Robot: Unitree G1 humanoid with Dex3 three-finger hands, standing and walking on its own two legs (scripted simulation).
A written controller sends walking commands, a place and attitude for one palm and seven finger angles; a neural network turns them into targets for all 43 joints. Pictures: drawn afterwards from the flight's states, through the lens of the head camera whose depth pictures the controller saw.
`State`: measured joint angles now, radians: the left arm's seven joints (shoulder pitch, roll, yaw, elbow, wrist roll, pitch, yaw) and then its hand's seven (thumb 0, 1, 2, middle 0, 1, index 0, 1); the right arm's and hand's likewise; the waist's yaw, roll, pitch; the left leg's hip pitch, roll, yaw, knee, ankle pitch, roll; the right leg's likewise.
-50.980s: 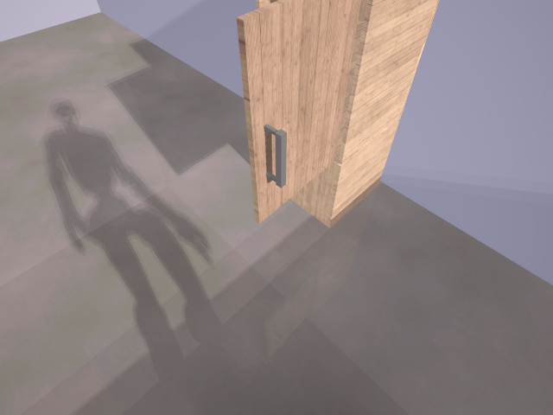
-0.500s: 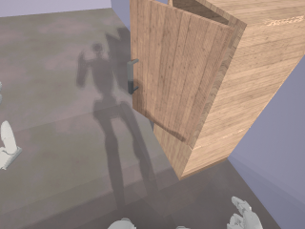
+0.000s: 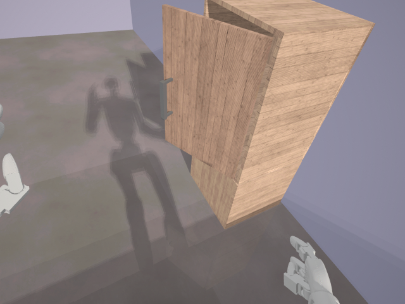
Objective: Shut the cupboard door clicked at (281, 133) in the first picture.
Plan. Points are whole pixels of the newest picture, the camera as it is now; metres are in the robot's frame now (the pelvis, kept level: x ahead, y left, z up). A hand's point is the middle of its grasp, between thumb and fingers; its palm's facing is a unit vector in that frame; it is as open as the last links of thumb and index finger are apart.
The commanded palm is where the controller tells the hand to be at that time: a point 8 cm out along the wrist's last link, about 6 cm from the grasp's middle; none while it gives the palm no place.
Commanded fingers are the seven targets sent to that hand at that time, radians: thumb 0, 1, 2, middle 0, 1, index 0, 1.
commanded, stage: stop stepping back and stand still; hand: left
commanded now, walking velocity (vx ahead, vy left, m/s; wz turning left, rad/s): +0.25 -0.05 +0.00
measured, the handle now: (166, 99) +0.88 +0.17 -0.07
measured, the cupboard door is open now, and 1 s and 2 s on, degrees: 26 26 26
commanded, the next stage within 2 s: let the arm hang, fingers relaxed in 1.94 s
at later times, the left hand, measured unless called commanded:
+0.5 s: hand out of the picture +0.10 +0.24 +0.19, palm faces +0.27 -0.86 -0.44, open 7.4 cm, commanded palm +0.05 +0.30 +0.19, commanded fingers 0.00 0.90 0.90 -0.20 -0.30 -0.20 -0.30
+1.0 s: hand out of the picture +0.09 +0.23 +0.18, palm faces +0.40 -0.81 -0.43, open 7.4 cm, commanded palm +0.04 +0.28 +0.19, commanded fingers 0.00 0.90 0.90 -0.20 -0.30 -0.20 -0.30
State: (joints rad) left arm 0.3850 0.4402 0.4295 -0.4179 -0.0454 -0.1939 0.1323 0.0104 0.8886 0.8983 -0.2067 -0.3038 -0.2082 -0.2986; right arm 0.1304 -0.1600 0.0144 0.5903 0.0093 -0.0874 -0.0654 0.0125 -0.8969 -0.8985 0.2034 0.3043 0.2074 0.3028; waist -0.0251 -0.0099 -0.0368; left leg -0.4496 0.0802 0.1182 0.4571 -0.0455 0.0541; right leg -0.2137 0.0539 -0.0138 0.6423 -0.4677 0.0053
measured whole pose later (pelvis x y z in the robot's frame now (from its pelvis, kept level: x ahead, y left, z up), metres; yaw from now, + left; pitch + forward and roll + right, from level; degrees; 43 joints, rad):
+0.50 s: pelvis -0.12 +0.01 +0.02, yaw -5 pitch -1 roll -2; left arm 0.62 0.44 0.39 -0.56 -0.02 -0.17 0.15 0.02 0.89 0.90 -0.20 -0.30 -0.20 -0.30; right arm 0.35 -0.10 0.04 0.66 -0.01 -0.08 -0.03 0.01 -0.90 -0.90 0.20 0.30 0.21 0.30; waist -0.08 -0.03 -0.07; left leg -0.30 0.10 0.03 0.47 -0.23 0.00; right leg -0.45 0.04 -0.11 0.90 -0.35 -0.01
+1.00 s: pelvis -0.12 -0.01 +0.00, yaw -3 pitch -1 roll +1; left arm 0.54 0.39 0.39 -0.52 -0.03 -0.23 0.17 0.01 0.89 0.90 -0.21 -0.30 -0.21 -0.30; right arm 0.24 -0.26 -0.04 0.63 0.00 -0.10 -0.09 0.01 -0.90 -0.90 0.20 0.30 0.20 0.30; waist 0.02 -0.02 0.00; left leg -0.29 0.04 0.09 0.50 -0.17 0.02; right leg -0.18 0.00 -0.13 0.56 -0.36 -0.06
